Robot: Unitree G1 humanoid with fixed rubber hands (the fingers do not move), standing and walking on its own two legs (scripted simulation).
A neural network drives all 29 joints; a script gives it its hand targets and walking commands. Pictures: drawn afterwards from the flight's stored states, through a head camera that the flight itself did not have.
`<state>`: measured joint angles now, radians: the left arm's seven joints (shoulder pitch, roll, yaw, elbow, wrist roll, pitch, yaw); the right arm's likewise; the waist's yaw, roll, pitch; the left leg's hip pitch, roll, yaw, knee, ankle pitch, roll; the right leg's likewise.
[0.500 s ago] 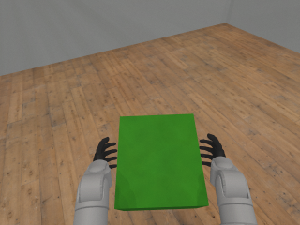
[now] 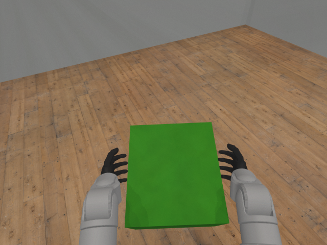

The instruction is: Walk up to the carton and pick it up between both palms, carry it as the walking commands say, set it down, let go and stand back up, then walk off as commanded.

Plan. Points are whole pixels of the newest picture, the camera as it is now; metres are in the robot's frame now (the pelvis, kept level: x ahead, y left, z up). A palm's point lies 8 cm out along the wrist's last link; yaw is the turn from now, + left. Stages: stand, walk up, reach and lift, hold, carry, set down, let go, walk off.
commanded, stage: carry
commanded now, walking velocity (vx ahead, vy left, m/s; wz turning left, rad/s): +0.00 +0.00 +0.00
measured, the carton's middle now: (173, 176) +0.32 +0.00 -0.03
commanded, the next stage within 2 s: none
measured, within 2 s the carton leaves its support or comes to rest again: neither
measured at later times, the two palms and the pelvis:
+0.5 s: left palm (108, 178) +0.27 +0.16 +0.05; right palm (238, 174) +0.27 -0.15 +0.05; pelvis +0.00 +0.00 +0.00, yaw +0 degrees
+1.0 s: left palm (89, 193) +0.22 +0.18 +0.09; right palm (231, 175) +0.25 -0.12 +0.09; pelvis -0.02 +0.00 -0.01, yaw +6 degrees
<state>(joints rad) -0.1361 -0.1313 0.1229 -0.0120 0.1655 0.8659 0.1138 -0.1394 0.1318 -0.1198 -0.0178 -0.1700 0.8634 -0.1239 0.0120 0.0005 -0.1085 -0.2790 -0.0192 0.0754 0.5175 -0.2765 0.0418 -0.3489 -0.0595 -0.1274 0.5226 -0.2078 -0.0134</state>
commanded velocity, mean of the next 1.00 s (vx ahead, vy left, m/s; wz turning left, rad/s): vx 0.00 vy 0.00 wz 0.20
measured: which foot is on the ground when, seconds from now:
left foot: down 0.00-1.00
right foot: down 0.00-1.00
